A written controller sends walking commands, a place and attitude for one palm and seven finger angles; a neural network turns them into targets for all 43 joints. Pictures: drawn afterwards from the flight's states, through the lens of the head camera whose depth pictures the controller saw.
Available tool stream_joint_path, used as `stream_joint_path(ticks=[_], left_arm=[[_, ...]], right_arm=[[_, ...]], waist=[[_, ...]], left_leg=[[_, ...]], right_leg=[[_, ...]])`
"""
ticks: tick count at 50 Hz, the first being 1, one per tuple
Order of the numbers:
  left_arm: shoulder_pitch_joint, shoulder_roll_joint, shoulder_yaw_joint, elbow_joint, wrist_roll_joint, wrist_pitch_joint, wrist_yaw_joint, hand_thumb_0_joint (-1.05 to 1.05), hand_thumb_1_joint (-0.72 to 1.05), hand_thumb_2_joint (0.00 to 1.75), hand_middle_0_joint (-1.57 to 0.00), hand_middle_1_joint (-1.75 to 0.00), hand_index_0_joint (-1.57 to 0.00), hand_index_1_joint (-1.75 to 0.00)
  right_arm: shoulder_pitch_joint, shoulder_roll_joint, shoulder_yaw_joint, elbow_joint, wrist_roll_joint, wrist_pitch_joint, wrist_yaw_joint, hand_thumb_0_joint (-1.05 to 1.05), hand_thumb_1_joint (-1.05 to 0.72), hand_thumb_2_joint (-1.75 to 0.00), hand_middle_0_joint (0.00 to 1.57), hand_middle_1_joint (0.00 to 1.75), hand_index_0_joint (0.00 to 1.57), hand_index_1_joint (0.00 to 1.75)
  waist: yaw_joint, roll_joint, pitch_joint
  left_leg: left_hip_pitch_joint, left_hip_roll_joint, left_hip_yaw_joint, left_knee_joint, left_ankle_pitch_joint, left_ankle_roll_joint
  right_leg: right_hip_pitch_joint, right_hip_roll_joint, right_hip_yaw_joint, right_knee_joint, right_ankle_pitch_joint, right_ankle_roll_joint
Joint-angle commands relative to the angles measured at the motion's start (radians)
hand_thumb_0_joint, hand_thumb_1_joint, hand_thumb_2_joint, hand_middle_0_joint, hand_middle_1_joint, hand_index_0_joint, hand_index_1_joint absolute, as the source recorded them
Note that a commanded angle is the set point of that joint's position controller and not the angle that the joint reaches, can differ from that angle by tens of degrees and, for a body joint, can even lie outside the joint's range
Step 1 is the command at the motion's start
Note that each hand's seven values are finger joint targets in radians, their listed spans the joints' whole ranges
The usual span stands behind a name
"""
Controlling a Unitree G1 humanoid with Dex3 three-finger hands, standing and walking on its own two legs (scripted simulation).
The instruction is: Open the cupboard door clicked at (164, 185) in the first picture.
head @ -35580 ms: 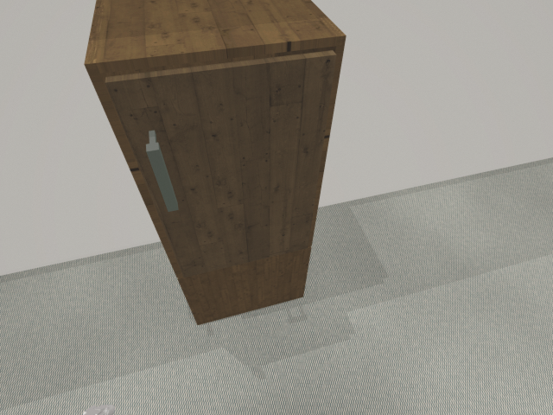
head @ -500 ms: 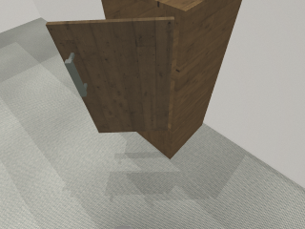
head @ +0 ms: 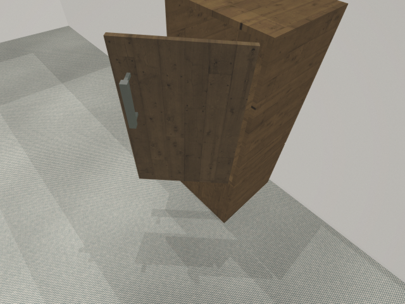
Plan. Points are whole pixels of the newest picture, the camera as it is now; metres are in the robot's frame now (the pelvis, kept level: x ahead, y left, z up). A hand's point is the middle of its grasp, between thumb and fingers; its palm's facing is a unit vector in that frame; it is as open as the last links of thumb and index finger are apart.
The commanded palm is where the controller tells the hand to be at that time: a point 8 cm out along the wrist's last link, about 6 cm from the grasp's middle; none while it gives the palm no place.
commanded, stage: come to a stop and stand still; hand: left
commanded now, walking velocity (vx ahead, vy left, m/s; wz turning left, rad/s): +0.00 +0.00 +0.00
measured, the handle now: (130, 101) +0.60 +0.26 +0.04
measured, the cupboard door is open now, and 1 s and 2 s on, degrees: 45 45 45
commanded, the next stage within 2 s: look again from close up in 0.46 s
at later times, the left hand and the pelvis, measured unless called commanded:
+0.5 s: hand out of the picture +0.02 +0.17 -0.18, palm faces +0.01 -0.99 -0.17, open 7.3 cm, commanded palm none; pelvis +0.02 +0.00 +0.00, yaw -1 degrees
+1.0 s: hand out of the picture +0.03 +0.16 -0.17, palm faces +0.01 -0.97 -0.24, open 7.4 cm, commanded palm none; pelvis +0.02 -0.02 +0.00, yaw -1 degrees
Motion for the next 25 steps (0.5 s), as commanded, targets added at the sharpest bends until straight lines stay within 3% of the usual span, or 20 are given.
stream_joint_path(ticks=[1,10,16,25], left_arm=[[0.037,0.07,0.002,-0.021,-0.004,-0.029,0.001,0.0,0.9,0.9,-0.2,-0.3,-0.2,-0.3],[0.079,0.051,-0.008,0.019,-0.01,-0.038,0.009,0.0,0.9,0.9,-0.2,-0.3,-0.2,-0.3],[0.086,0.038,-0.009,0.029,-0.011,-0.035,0.013,0.0,0.9,0.9,-0.2,-0.3,-0.2,-0.3],[0.092,0.028,-0.009,0.032,-0.015,-0.037,0.016,0.0,0.9,0.9,-0.2,-0.3,-0.2,-0.3]], right_arm=[[0.061,-0.118,-0.013,-0.029,0.004,-0.022,-0.004,0.0,-0.9,-0.9,0.2,0.3,0.2,0.3],[0.115,-0.096,0.003,0.019,0.005,-0.038,-0.015,0.0,-0.9,-0.9,0.2,0.3,0.2,0.3],[0.148,-0.078,0.007,0.044,0.006,-0.038,-0.019,0.0,-0.9,-0.9,0.2,0.3,0.2,0.3],[0.18,-0.051,0.005,0.066,0.004,-0.04,-0.021,0.0,-0.9,-0.9,0.2,0.3,0.2,0.3]], waist=[[-0.022,0.02,0.022],[-0.027,0.049,0.002],[-0.025,0.037,0.045],[-0.025,0.04,0.043]], left_leg=[[-0.038,0.118,-0.111,-0.151,0.022,-0.005],[0.021,0.119,-0.089,-0.121,0.24,-0.009],[0.0,0.118,-0.088,-0.128,0.241,-0.009],[0.001,0.112,-0.08,-0.122,0.25,-0.01]], right_leg=[[0.014,-0.047,0.068,-0.077,0.053,-0.037],[0.038,-0.052,0.067,-0.064,0.145,-0.039],[0.047,-0.047,0.058,-0.066,0.132,-0.039],[0.063,-0.051,0.056,-0.062,0.164,-0.043]])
